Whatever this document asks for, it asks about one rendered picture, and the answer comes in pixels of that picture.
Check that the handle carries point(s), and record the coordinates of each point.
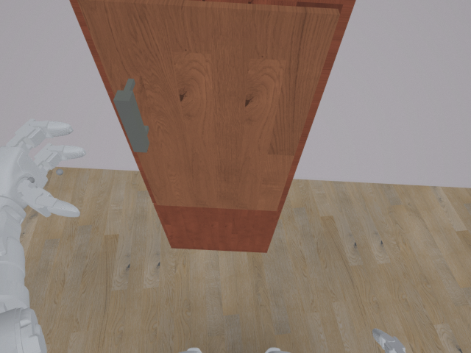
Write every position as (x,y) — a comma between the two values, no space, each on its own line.
(130,116)

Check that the cupboard door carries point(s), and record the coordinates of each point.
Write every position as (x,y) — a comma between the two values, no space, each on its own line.
(225,89)

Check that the robot left upper arm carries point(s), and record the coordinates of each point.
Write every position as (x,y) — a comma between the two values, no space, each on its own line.
(20,332)

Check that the robot right hand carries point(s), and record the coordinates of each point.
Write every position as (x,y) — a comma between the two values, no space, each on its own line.
(388,343)

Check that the robot left forearm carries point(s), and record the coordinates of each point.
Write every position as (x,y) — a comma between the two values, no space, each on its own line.
(13,293)

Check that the robot left hand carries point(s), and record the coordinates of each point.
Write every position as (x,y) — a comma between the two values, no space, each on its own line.
(16,166)

